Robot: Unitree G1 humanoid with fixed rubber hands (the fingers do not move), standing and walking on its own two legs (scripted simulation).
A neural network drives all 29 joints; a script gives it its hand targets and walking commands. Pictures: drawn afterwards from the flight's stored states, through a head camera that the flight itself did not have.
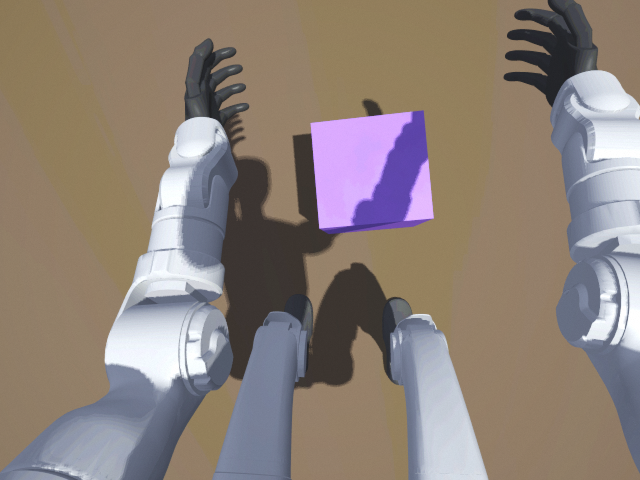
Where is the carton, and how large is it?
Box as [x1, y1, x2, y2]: [311, 110, 433, 233]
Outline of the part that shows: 423,110 311,123 319,228 328,233 413,226 433,218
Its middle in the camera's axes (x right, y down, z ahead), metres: +0.10 -0.13 +0.84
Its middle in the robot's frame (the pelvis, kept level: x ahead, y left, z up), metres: +0.50 -0.03 -0.52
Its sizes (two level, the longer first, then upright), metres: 0.210 0.200 0.250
